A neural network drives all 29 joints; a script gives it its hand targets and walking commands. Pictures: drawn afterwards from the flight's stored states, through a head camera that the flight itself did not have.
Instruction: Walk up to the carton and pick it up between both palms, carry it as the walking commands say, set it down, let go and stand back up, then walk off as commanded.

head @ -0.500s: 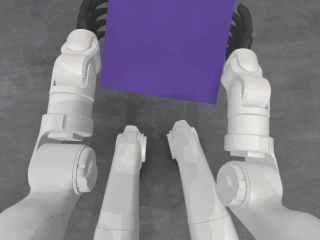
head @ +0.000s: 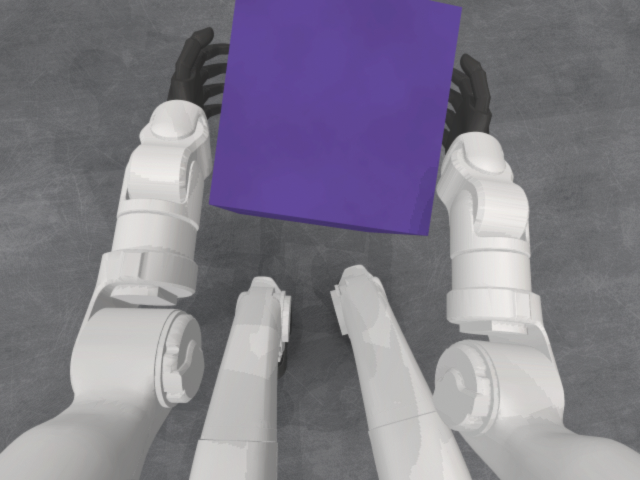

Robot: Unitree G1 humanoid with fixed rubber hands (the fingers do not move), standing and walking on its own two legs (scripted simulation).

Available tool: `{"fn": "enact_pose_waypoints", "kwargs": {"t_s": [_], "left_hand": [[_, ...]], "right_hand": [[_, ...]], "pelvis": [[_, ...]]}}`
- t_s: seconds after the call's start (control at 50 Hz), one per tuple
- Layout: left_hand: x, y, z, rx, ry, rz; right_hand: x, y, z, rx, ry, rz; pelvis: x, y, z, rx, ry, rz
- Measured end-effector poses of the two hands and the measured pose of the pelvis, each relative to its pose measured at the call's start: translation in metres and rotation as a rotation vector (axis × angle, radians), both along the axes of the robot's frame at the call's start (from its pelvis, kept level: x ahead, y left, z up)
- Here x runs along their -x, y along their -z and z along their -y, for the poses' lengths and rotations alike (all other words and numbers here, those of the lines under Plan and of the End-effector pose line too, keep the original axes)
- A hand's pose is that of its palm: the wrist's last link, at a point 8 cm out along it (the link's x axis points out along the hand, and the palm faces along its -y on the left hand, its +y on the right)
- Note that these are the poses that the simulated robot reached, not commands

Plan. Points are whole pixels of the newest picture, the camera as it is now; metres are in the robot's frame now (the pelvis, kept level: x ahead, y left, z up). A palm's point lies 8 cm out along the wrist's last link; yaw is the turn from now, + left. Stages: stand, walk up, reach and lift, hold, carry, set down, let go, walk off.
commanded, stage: reach and lift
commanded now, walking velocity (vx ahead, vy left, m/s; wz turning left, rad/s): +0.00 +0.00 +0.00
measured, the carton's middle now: (323, 136) +0.48 -0.04 -0.13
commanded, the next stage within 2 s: none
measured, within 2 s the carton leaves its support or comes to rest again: neither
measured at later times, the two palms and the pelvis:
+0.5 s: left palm (165, 97) +0.48 +0.10 +0.00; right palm (497, 130) +0.43 -0.19 +0.00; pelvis +0.02 +0.00 +0.06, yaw +0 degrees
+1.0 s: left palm (130, 101) +0.45 +0.10 +0.07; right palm (548, 137) +0.40 -0.18 +0.07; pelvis +0.04 +0.00 +0.11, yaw +1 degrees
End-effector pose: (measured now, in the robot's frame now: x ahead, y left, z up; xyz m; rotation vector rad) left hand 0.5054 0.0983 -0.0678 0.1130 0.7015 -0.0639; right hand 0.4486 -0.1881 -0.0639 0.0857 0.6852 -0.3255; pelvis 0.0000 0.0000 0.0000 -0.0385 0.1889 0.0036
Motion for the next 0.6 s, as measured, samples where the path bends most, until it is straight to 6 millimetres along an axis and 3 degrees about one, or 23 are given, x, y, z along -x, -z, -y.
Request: {"fn": "enact_pose_waypoints", "kwargs": {"t_s": [0.18, 0.6], "left_hand": [[0.009, -0.026, -0.002, -0.017, 0.000, -0.014], [0.025, -0.082, -0.004, -0.006, -0.027, -0.008]], "right_hand": [[0.012, -0.020, -0.002, -0.015, 0.006, -0.014], [0.020, -0.080, -0.003, -0.015, -0.008, -0.007]], "pelvis": [[-0.007, -0.023, -0.003, 0.007, -0.006, 0.035], [-0.028, -0.076, -0.002, -0.007, -0.010, 0.113]]}}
